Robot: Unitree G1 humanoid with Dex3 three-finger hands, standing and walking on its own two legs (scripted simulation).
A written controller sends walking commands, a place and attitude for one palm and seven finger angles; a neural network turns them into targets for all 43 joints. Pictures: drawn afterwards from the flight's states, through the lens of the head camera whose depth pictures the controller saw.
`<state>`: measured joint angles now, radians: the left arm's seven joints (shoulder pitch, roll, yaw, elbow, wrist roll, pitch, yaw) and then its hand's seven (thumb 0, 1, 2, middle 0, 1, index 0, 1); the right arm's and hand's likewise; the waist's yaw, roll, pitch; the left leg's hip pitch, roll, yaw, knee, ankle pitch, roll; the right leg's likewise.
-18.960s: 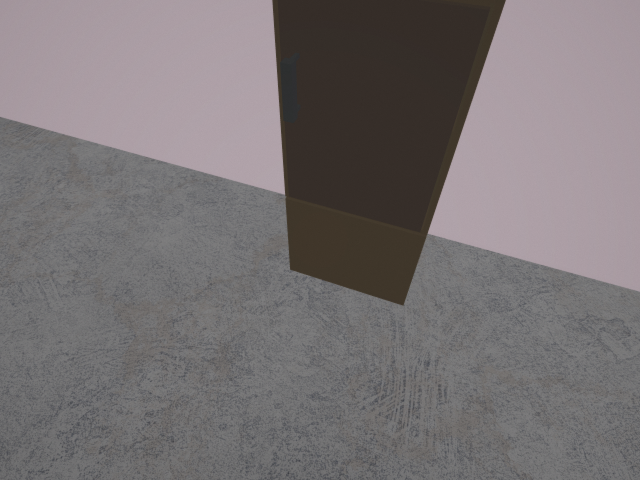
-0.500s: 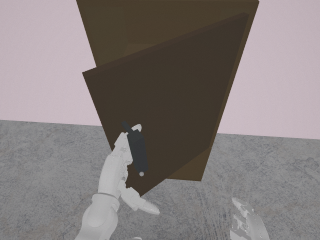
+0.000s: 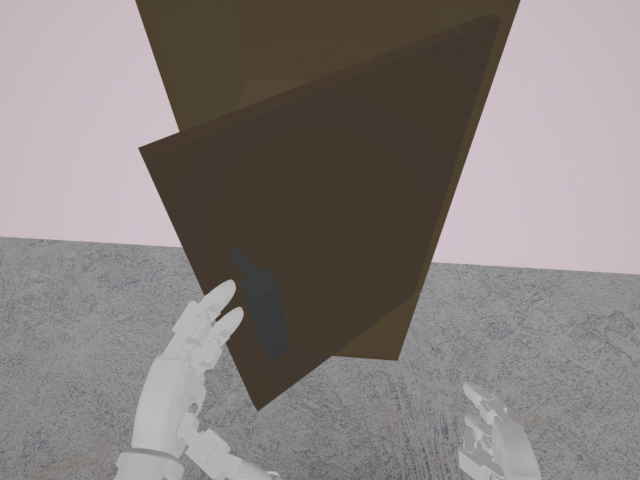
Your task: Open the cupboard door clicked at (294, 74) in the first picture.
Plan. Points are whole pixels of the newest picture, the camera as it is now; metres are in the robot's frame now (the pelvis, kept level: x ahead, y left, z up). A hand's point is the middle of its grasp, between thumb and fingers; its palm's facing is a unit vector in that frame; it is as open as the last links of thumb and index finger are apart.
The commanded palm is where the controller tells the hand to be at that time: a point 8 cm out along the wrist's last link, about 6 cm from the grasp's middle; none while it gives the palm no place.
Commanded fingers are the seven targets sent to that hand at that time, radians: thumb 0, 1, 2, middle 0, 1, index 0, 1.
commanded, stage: slide the hand sideways off the handle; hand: left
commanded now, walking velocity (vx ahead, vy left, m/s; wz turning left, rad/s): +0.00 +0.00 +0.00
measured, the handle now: (257, 304) +0.30 +0.09 +0.09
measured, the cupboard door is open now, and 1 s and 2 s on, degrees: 42 42 42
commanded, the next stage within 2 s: draw the hand back to the body in 0.42 s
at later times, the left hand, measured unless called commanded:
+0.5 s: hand (175, 428) +0.16 +0.15 +0.09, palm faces -0.04 -1.00 -0.04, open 16.2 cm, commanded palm +0.14 +0.20 +0.09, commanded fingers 0.00 -0.50 0.30 -0.15 -0.30 -0.15 -0.30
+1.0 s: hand (114, 411) +0.16 +0.19 +0.13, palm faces -0.02 -1.00 -0.08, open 16.2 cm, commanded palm +0.13 +0.25 +0.15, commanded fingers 0.00 -0.32 0.38 -0.16 -0.30 -0.16 -0.30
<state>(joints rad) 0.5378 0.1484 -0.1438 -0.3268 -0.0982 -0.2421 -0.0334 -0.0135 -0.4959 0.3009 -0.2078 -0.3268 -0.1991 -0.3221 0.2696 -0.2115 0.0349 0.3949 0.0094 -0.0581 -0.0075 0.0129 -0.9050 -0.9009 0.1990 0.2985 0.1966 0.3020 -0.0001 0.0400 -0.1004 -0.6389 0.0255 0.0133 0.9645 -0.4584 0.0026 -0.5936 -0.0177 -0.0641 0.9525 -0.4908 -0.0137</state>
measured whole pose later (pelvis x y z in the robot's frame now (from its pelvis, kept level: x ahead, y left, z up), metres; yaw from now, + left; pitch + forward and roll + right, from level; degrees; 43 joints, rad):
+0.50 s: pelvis +0.00 -0.01 -0.01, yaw +1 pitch +9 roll -1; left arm 0.65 0.22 0.06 -0.33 -0.26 -0.30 -0.23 -0.01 -0.49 0.30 -0.16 -0.30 -0.17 -0.31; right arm 0.28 -0.23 0.00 0.42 0.04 -0.08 -0.06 0.01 -0.91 -0.90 0.20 0.30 0.20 0.30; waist 0.01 0.05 -0.13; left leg -0.69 0.03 -0.02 1.01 -0.47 -0.01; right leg -0.63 -0.01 -0.10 0.98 -0.50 -0.02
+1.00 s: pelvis -0.01 +0.02 +0.01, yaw +1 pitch +4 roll -3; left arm 0.59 0.27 0.13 -0.44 -0.28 -0.11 -0.22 -0.01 -0.49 0.31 -0.15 -0.30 -0.16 -0.30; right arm 0.28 -0.22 0.06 0.44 0.06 -0.14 -0.06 0.01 -0.90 -0.90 0.20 0.30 0.20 0.30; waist 0.02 0.06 -0.12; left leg -0.56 0.02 -0.01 0.92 -0.43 0.02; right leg -0.49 -0.01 -0.08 0.86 -0.44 0.01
